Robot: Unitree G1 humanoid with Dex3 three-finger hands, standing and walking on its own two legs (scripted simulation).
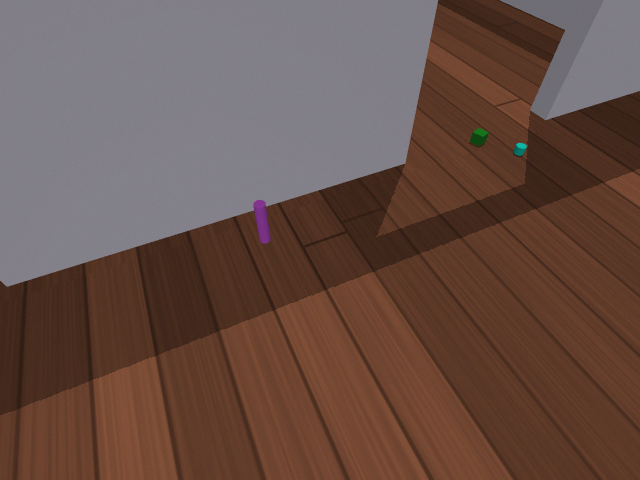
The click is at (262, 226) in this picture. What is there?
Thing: slim round
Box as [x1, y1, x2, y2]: [253, 200, 270, 243]
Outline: 257,200 253,203 259,239 261,242 264,243 269,241 270,239 265,203 262,200
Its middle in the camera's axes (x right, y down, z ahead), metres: -0.22 -0.04 +1.58
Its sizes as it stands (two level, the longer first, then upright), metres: 0.047 0.047 0.207
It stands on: the floor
